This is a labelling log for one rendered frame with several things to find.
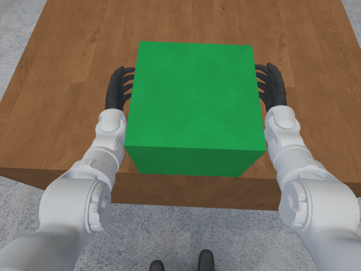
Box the robot right upper arm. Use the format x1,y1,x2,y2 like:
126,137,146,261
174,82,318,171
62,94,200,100
279,178,361,271

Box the robot foot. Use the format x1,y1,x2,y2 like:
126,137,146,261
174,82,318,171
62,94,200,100
149,260,165,271
198,249,214,271

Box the right robot hand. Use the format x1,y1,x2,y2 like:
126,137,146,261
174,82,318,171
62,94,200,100
255,63,287,113

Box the robot left upper arm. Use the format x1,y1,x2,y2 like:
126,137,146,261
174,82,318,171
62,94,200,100
0,178,112,271

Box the robot right foot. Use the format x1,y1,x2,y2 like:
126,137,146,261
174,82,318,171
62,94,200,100
198,249,214,271

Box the robot left foot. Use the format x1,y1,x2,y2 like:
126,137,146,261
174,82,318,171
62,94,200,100
149,260,165,271

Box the left robot hand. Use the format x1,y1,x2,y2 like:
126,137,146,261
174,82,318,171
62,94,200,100
105,66,135,111

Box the carton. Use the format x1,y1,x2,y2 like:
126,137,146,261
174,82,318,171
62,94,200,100
124,41,267,177

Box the robot left forearm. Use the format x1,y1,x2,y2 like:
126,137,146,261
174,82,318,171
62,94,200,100
39,108,127,222

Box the pedestal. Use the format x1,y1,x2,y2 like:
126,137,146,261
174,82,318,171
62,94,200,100
0,0,361,211

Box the robot right forearm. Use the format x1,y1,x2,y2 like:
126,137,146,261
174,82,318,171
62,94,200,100
264,106,360,228

